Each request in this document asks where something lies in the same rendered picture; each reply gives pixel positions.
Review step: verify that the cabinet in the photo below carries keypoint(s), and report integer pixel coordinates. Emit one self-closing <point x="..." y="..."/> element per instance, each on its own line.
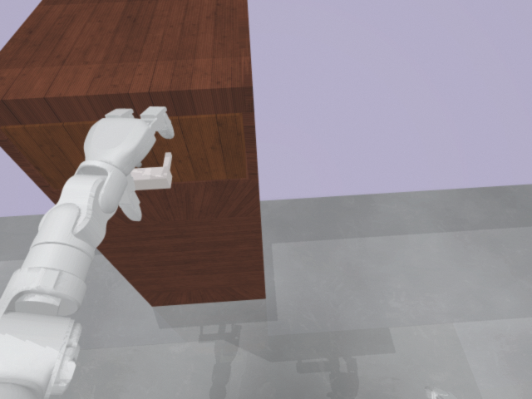
<point x="77" y="60"/>

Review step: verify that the drawer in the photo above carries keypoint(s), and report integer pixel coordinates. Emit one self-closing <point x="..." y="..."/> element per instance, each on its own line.
<point x="204" y="147"/>

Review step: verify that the handle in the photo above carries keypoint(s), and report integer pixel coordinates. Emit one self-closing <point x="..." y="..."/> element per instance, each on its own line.
<point x="153" y="178"/>

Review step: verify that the robot left forearm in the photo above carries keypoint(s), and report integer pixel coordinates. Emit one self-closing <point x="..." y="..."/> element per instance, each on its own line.
<point x="52" y="278"/>

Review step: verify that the left robot hand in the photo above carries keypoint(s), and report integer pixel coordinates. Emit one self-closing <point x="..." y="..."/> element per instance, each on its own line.
<point x="124" y="141"/>

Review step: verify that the robot left upper arm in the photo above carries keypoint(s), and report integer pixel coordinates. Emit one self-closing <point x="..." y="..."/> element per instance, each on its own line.
<point x="38" y="354"/>

